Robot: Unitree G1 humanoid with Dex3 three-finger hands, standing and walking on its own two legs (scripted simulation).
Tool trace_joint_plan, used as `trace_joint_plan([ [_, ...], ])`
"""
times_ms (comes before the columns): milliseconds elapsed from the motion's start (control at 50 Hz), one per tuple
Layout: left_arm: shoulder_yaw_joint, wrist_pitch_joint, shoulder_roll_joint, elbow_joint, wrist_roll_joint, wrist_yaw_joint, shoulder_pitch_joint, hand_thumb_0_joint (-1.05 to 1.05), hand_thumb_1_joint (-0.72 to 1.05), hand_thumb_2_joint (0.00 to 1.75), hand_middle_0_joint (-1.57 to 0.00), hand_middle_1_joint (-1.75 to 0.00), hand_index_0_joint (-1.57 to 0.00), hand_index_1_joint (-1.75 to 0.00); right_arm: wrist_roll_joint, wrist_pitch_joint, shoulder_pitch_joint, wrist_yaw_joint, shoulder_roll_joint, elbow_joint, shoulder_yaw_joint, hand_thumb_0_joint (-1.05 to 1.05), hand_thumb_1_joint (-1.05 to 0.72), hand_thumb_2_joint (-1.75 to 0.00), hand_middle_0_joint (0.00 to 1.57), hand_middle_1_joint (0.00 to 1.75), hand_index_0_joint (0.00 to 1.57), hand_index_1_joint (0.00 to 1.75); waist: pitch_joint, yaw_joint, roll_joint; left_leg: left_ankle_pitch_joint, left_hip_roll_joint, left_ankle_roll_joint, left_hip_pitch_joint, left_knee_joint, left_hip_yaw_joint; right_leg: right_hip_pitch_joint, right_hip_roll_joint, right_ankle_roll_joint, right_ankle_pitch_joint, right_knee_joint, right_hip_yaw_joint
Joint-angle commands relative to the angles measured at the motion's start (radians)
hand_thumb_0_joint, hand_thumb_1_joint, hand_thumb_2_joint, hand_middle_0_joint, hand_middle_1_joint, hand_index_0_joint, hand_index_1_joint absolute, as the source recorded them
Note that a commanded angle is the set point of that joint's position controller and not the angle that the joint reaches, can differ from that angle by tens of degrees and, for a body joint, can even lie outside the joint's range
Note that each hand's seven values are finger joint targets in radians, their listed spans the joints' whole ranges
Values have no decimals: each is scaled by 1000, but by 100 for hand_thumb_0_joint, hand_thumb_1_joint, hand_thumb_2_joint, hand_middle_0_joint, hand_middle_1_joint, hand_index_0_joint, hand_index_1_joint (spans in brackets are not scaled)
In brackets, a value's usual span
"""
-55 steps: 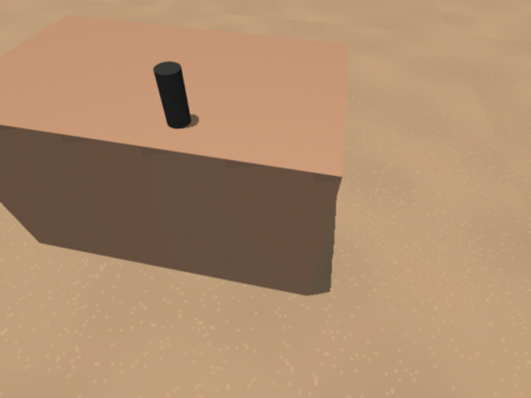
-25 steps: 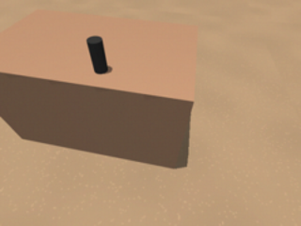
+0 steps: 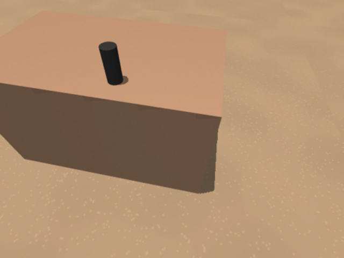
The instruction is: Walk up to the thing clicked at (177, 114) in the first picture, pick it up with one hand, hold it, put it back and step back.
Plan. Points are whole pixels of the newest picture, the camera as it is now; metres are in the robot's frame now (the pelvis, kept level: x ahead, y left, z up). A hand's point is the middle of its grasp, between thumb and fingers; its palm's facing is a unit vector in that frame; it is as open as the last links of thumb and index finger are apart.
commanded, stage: stand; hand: left
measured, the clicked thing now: (111, 64) +0.80 +0.23 +0.00
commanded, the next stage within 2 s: walk up in 0.02 s
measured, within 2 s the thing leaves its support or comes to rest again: neither
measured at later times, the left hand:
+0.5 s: hand out of the picture +0.16 +0.38 -0.16, palm faces -0.13 -0.91 -0.40, open 7.4 cm
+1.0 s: hand (49, 180) +0.37 +0.39 -0.15, palm faces -0.19 -0.88 -0.43, open 7.4 cm
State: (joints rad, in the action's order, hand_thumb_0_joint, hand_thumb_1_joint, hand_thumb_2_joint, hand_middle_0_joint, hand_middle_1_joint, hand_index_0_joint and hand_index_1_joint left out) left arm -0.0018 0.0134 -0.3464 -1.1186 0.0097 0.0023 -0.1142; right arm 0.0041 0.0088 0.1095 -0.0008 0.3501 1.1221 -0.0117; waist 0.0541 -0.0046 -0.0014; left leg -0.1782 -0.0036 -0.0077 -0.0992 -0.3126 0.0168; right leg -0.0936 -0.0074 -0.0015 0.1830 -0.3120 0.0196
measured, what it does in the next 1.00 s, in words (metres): walks ahead: left foot, then right foot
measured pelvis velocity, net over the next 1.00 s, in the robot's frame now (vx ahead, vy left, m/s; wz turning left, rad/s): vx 0.26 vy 0.12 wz -0.18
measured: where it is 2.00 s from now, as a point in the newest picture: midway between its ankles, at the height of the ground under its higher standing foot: (143, 243)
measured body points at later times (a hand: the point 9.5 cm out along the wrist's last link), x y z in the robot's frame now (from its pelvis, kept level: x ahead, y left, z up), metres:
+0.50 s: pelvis +0.10 +0.09 -0.01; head +0.12 +0.10 +0.44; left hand +0.16 +0.43 -0.13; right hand +0.12 -0.23 -0.12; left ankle +0.13 +0.20 -0.75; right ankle +0.08 -0.05 -0.69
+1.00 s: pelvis +0.26 +0.12 -0.03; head +0.29 +0.10 +0.42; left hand +0.38 +0.43 -0.12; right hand +0.30 -0.21 -0.14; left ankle +0.37 +0.26 -0.73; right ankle +0.25 -0.03 -0.75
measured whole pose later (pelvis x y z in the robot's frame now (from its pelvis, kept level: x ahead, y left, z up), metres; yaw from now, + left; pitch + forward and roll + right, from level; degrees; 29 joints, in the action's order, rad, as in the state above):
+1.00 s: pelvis +0.26 +0.12 -0.03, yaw -10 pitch -3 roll -1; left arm 0.03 0.07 -0.41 -0.80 0.02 0.00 -0.32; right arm 0.01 0.00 0.26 -0.05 0.43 0.81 0.07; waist 0.12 -0.02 -0.05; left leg -0.31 -0.09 0.00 -0.43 -0.77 0.01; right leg -0.26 -0.03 -0.02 0.32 -0.63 -0.03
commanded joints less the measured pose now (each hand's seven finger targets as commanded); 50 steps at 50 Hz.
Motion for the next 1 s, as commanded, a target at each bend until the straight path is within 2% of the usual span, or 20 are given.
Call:
trace_joint_plan([
  [0, 96, 32, -311, 89, 6, -3, -89, 0, 90, 90, -20, -30, -20, -30, 37, 22, -16, -15, 312, -130, 113, 0, -90, -90, 20, 30, 20, 30, -113, -11, -48, -309, -66, 84, -8, -79, 43, 9, -95, 73, 285, -5, -142],
  [40, 127, 41, -351, 76, 20, -3, -167, 0, 90, 90, -20, -30, -20, -30, 47, 5, -72, -38, 261, -181, 115, 0, -90, -90, 20, 30, 20, 30, 49, -61, 91, -423, -10, 67, -382, -300, -5, 49, -231, 152, 617, 120, -389],
  [80, 143, 60, -363, 126, 27, -12, -174, 0, 90, 90, -20, -30, -20, -30, 57, 3, -86, -53, 241, -220, 115, 0, -90, -90, 20, 30, 20, 30, 119, -71, 118, -266, -76, 41, -583, -507, 77, 98, -382, 262, 548, 191, -572],
  [220, 139, 67, -337, 233, 22, 4, -117, 0, 90, 90, -20, -30, -20, -30, 53, 11, 3, -86, 232, -272, 151, 0, -90, -90, 20, 30, 20, 30, 29, -9, 161, -208, -72, 0, -281, -340, 3, -87, -212, 182, 230, 67, -242],
  [280, 126, 56, -309, 269, 22, 10, -66, 0, 90, 90, -20, -30, -20, -30, 53, 17, 194, -78, 247, -227, 182, 0, -90, -90, 20, 30, 20, 30, -26, 102, 88, -65, -14, -1, 98, -206, -91, -336, -130, 124, 182, -159, -120],
  [300, 108, 50, -256, 274, 27, 10, -115, 0, 90, 90, -20, -30, -20, -30, 56, 22, 296, -69, 294, -205, 203, 0, -90, -90, 20, 30, 20, 30, -80, 143, -61, -171, -23, 27, 266, -170, -39, -446, -57, 105, 216, -388, -76],
  [320, 84, 54, -174, 293, 7, 5, -147, 0, 90, 90, -20, -30, -20, -30, 66, 31, 359, -62, 389, -225, 217, 0, -90, -90, 20, 30, 20, 30, -99, 164, -351, -548, -304, 133, 282, 92, 466, -621, 106, 57, 387, -710, -4],
  [340, 102, 53, -269, 277, 10, -11, -139, 0, 90, 90, -20, -30, -20, -30, 41, 32, 274, -63, 435, -261, 220, 0, -90, -90, 20, 30, 20, 30, -61, 131, -253, -695, -415, 240, 88, 168, 653, -561, 41, 64, 427, -823, -129],
  [380, 99, 53, -305, 247, -8, -8, -209, 0, 90, 90, -20, -30, -20, -30, 26, 32, 150, -52, 369, -306, 190, 0, -90, -90, 20, 30, 20, 30, 49, 42, -143, -558, -358, 232, -35, 131, 455, -547, -26, 65, 277, -859, -141],
  [440, 103, 53, -294, 209, -10, 14, -275, 0, 90, 90, -20, -30, -20, -30, 21, 48, 152, -44, 312, -316, 162, 0, -90, -90, 20, 30, 20, 30, 50, 23, -180, -263, -252, 197, -65, 104, 226, -448, -47, 30, 174, -712, -98],
  [540, 102, 56, -270, 291, 4, 31, -166, 0, 90, 90, -20, -30, -20, -30, 28, 52, 206, -47, 319, -350, 162, 0, -90, -90, 20, 30, 20, 30, 68, 48, -135, -110, -271, 250, -56, 77, 133, -381, -59, 10, 166, -448, -35],
  [620, 111, 72, -250, 298, 4, 26, -191, 0, 90, 90, -20, -30, -20, -30, 27, 37, 181, -56, 307, -390, 157, 0, -90, -90, 20, 30, 20, 30, 28, 21, -110, -3, -237, 212, -121, -39, 64, -189, -10, 31, 51, -299, 25],
  [660, 127, 84, -268, 274, 3, 8, -309, 0, 90, 90, -20, -30, -20, -30, 18, 30, 180, -57, 259, -414, 139, 0, -90, -90, 20, 30, 20, 30, -47, -46, -3, 93, -172, 154, -189, -253, -11, 53, 26, 44, -28, -182, 39],
  [680, 148, 91, -321, 271, 7, -3, -381, 0, 90, 90, -20, -30, -20, -30, 13, 32, 205, -56, 218, -422, 124, 0, -90, -90, 20, 30, 20, 30, -95, -89, 125, 80, -88, 105, -272, -500, -75, 169, -54, 90, 63, -93, -117],
  [700, 170, 100, -407, 296, 9, -15, -403, 0, 90, 90, -20, -30, -20, -30, 15, 29, 259, -56, 164, -437, 105, 0, -90, -90, 20, 30, 20, 30, -133, -71, 307, -355, 26, 42, -486, -728, -83, 288, -342, 182, 96, -21, -573],
  [720, 167, 91, -429, 313, -4, -17, -360, 0, 90, 90, -20, -30, -20, -30, 25, 10, 238, -44, 272, -418, 133, 0, -90, -90, 20, 30, 20, 30, -89, -70, 173, -425, -10, 43, -513, -840, 32, 162, -424, 303, 172, 4, -717],
  [740, 159, 89, -402, 334, -17, -20, -311, 0, 90, 90, -20, -30, -20, -30, 21, 3, 238, -39, 292, -401, 140, 0, -90, -90, 20, 30, 20, 30, -35, -48, 103, -401, -46, 37, -528, -887, 72, 95, -414, 326, 154, 2, -650],
  [800, 138, 93, -343, 351, -23, -26, -257, 0, 90, 90, -20, -30, -20, -30, 17, 1, 265, -46, 269, -377, 134, 0, -90, -90, 20, 30, 20, 30, 24, -7, 106, -244, -103, 27, -492, -812, 71, -32, -275, 245, -27, -19, -378],
  [920, 108, 83, -305, 396, 8, -20, -197, 0, 90, 90, -20, -30, -20, -30, 10, 12, 206, -40, 202, -370, 127, 0, -90, -90, 20, 30, 20, 30, -14, -9, 177, -146, -70, 3, -231, -442, -59, -227, -177, 214, -448, -165, -126],
  [980, 92, 51, -296, 398, -6, -20, -128, 0, 90, 90, -20, -30, -20, -30, 6, 28, 260, -18, 206, -323, 136, 0, -90, -90, 20, 30, 20, 30, -75, 43, 126, 92, -13, 13, -15, -287, -104, -342, -127, 158, -229, -346, -98],
])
